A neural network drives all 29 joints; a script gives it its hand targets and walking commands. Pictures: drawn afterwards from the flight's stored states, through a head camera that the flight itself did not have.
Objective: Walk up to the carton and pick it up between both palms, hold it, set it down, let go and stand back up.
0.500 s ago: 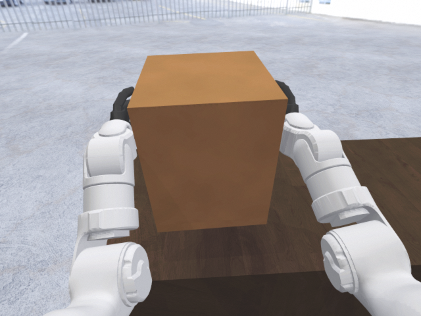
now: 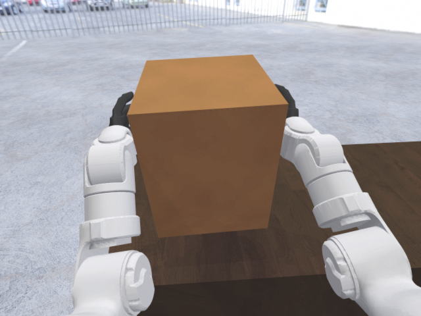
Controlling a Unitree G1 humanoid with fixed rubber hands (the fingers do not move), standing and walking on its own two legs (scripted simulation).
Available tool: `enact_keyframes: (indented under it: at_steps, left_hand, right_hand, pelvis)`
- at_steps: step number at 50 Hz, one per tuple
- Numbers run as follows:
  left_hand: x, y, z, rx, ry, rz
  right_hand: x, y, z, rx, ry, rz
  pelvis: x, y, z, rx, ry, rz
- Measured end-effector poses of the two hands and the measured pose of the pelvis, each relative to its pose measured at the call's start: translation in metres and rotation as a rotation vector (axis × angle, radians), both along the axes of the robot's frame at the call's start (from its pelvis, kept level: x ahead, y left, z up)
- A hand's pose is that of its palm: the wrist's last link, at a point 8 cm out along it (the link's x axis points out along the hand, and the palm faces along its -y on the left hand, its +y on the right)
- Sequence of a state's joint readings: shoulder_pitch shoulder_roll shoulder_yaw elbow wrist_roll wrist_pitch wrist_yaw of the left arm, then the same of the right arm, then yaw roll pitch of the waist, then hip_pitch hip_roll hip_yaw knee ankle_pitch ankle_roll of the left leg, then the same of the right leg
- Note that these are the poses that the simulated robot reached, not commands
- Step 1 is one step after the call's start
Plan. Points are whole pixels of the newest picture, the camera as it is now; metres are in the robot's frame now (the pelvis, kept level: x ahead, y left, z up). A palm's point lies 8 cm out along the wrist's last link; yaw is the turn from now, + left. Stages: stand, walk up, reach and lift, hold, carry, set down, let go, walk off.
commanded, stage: hold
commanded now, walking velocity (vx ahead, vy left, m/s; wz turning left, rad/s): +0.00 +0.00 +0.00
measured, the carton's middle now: (206, 143) +0.36 +0.00 +0.24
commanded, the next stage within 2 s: none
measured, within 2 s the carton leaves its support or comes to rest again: neither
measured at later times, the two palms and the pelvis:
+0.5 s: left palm (122, 130) +0.37 +0.15 +0.27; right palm (284, 122) +0.37 -0.15 +0.27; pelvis +0.00 -0.01 +0.00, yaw +0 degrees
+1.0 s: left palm (123, 133) +0.37 +0.14 +0.27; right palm (285, 125) +0.36 -0.15 +0.26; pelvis +0.00 +0.00 +0.00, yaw -1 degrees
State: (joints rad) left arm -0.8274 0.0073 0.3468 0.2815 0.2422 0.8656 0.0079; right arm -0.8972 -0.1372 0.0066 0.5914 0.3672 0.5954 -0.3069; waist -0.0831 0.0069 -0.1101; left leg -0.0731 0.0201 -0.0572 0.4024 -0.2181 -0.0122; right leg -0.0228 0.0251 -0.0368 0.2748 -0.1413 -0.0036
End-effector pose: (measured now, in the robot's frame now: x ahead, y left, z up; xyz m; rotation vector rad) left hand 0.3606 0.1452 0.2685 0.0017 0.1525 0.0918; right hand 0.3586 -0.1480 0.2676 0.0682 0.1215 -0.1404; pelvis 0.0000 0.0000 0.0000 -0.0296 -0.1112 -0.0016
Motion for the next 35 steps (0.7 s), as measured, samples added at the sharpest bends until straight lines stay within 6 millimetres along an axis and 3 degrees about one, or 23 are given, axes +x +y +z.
enact_keyframes:
  at_steps: [10,18,35]
  left_hand:
    - [-0.001,-0.001,0.002,0.006,0.008,-0.001]
    - [0.009,0.000,0.003,0.003,0.030,-0.002]
    - [0.012,0.000,-0.008,-0.004,0.019,-0.005]
  right_hand:
    - [-0.002,-0.001,0.001,0.005,0.008,-0.003]
    - [0.007,0.000,0.001,-0.011,0.032,0.003]
    - [0.009,0.000,-0.006,-0.017,0.026,0.000]
  pelvis:
    - [-0.005,-0.001,0.000,0.003,0.007,-0.003]
    - [-0.009,-0.004,0.000,0.007,0.040,-0.011]
    - [0.003,-0.002,0.000,0.000,0.024,0.001]
